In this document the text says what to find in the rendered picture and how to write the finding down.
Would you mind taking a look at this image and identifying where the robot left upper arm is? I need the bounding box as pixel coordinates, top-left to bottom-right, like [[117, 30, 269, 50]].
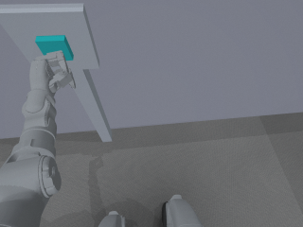
[[0, 155, 62, 227]]

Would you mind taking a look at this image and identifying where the panel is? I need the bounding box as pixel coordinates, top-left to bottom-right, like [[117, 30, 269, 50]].
[[0, 3, 113, 143]]

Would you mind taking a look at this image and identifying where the left robot thigh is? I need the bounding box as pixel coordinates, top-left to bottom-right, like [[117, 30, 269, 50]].
[[98, 214, 126, 227]]

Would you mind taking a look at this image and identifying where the robot left hand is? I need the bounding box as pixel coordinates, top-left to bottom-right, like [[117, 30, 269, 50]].
[[29, 50, 76, 97]]

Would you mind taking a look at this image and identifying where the right robot shin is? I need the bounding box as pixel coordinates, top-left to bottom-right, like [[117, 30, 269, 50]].
[[167, 195, 182, 227]]

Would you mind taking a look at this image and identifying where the button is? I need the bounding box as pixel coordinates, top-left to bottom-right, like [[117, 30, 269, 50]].
[[35, 35, 74, 61]]

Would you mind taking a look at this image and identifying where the robot left forearm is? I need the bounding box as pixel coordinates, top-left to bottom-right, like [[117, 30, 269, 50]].
[[0, 89, 57, 169]]

